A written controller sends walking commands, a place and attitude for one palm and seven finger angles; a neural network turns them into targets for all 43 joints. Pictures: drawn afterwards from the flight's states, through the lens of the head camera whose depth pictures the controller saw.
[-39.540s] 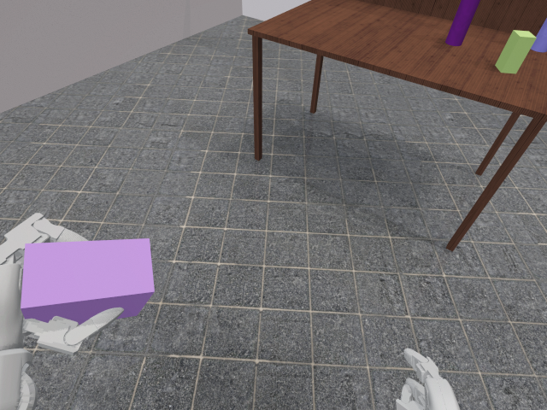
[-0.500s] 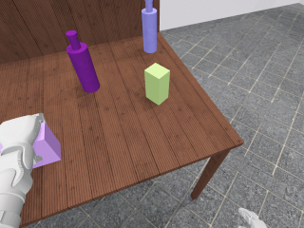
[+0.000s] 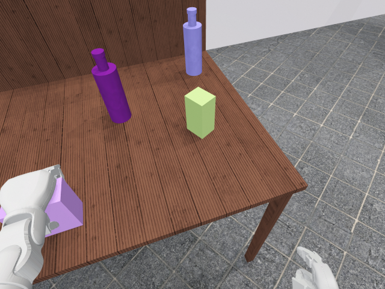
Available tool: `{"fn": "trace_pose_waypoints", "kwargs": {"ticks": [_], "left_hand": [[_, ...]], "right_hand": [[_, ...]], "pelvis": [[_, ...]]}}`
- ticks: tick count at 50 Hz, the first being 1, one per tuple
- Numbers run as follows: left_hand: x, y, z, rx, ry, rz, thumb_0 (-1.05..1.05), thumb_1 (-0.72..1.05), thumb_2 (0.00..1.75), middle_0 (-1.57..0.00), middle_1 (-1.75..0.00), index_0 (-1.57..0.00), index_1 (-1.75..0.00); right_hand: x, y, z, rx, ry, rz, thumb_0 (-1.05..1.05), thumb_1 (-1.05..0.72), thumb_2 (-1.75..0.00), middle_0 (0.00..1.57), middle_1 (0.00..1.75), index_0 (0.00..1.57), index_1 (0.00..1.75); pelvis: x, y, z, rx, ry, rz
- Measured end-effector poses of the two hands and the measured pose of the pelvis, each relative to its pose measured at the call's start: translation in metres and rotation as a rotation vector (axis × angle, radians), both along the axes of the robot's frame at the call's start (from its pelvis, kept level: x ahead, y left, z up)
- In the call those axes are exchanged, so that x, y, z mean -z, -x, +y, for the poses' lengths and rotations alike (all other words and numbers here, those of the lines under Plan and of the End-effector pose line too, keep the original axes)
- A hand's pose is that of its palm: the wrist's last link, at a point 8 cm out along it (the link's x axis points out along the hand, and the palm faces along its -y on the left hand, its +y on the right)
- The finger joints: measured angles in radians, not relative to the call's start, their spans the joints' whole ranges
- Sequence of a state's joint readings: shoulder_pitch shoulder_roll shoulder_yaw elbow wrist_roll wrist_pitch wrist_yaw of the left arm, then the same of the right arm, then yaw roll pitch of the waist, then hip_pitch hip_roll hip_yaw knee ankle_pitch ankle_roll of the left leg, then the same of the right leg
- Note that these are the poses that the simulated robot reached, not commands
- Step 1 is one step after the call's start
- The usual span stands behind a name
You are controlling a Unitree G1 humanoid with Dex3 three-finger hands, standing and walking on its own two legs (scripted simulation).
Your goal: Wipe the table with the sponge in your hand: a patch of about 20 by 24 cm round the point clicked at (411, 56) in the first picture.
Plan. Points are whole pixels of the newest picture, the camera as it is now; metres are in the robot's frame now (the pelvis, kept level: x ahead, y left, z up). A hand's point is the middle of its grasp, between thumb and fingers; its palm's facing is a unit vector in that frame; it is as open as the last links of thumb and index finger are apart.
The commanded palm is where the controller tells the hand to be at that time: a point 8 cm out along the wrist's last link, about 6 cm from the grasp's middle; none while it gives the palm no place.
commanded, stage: wipe back along the first lane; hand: left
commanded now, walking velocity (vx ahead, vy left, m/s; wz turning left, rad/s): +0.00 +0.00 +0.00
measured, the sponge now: (50, 213) +0.24 +0.36 +0.00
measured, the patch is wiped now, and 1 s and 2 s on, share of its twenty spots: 1.00 1.00 1.00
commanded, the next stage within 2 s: lift the sponge slowly off the table in 0.34 s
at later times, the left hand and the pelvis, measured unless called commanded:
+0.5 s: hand (42, 220) +0.21 +0.34 +0.04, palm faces -0.03 -0.04 -1.00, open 9.8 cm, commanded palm +0.18 +0.32 +0.07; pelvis +0.00 +0.00 +0.00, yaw +0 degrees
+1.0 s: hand (38, 228) +0.19 +0.33 +0.04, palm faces -0.06 -0.08 -1.00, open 9.8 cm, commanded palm +0.18 +0.33 +0.11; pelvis +0.00 +0.00 +0.00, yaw +0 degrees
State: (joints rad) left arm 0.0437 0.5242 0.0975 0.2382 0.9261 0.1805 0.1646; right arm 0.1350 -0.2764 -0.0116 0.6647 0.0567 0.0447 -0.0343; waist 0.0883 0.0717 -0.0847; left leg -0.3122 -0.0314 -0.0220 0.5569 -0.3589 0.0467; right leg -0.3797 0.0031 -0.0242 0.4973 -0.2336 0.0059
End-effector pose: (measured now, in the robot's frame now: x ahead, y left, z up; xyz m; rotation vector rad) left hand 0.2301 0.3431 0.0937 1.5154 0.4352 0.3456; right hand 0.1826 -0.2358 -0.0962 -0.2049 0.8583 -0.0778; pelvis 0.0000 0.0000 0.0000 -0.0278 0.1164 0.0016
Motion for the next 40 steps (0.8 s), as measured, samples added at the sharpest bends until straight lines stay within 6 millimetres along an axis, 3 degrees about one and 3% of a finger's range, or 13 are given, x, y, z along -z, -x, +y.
{"fn": "trace_pose_waypoints", "kwargs": {"ticks": [21,40], "left_hand": [[0.001,0.032,-0.014,0.005,0.004,-0.016,0.00,-0.45,1.07,-0.70,-1.39,-0.72,-1.42],[-0.002,0.043,-0.018,0.014,0.031,0.004,0.00,-0.46,1.07,-0.70,-1.39,-0.72,-1.41]], "right_hand": [[-0.003,-0.004,0.004,0.003,-0.012,-0.041,0.01,-0.91,-0.90,0.20,0.30,0.20,0.30],[-0.011,-0.017,0.016,-0.040,-0.014,-0.073,0.01,-0.91,-0.90,0.20,0.30,0.20,0.30]], "pelvis": [[0.000,0.001,0.001,0.007,-0.001,-0.023],[-0.003,0.001,0.002,0.000,0.000,-0.058]]}}
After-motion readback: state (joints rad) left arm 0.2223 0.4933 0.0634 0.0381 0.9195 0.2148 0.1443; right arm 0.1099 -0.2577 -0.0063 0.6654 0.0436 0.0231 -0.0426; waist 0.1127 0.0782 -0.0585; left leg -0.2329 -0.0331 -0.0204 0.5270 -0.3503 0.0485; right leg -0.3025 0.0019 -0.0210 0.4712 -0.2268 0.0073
